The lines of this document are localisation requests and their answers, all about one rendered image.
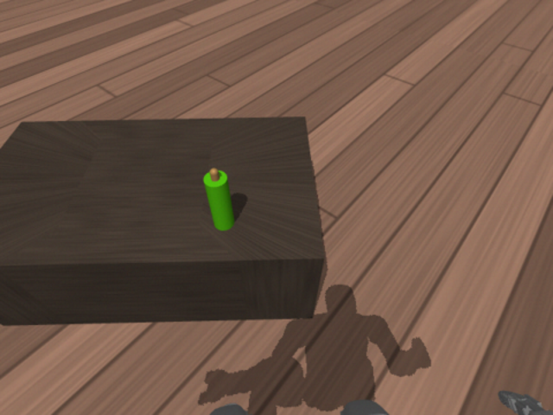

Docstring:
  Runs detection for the right robot hand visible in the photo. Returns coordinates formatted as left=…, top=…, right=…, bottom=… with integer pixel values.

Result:
left=498, top=391, right=553, bottom=415

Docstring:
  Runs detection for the bottle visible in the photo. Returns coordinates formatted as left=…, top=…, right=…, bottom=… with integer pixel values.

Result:
left=203, top=168, right=234, bottom=231

